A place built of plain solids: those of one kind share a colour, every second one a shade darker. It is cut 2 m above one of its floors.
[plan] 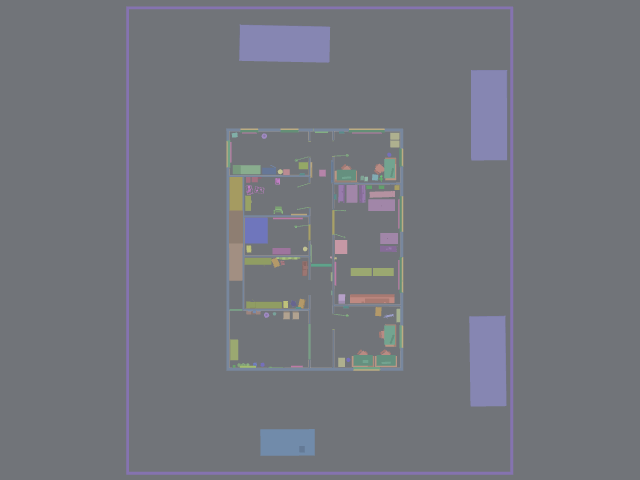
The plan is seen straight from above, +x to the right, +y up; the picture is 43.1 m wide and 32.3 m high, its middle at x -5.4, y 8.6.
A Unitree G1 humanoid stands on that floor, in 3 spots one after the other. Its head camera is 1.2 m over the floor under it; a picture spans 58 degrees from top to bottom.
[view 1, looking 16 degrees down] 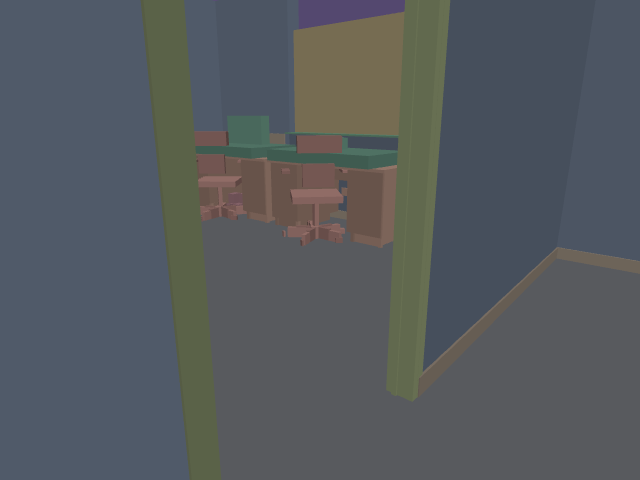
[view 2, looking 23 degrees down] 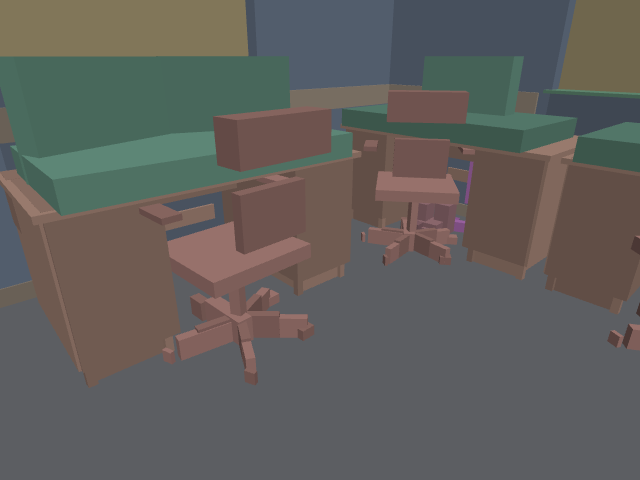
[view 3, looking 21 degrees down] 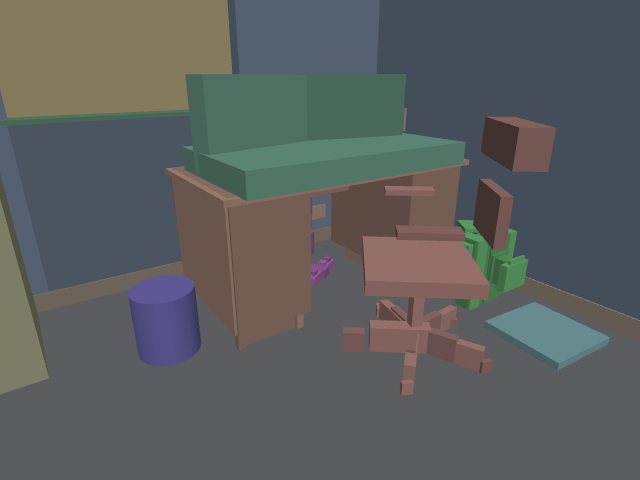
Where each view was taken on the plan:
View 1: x -5.30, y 4.10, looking -50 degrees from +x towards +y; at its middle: ground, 4.35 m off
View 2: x -2.55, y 3.10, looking -42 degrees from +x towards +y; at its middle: desk_works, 2.29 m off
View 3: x -2.55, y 14.75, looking -35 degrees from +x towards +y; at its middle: low_rail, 3.32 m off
